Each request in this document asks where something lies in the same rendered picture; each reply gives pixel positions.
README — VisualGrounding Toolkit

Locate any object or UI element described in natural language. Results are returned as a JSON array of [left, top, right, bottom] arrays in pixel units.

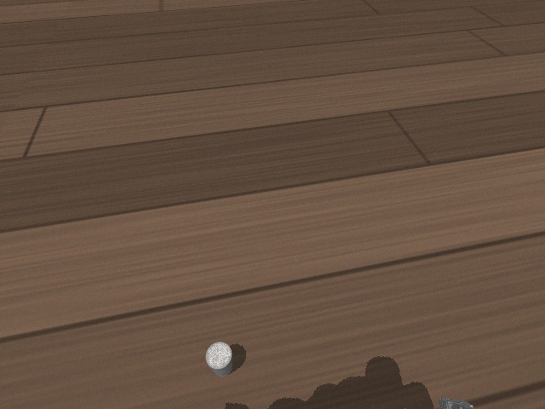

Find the cup
[[206, 342, 232, 377]]

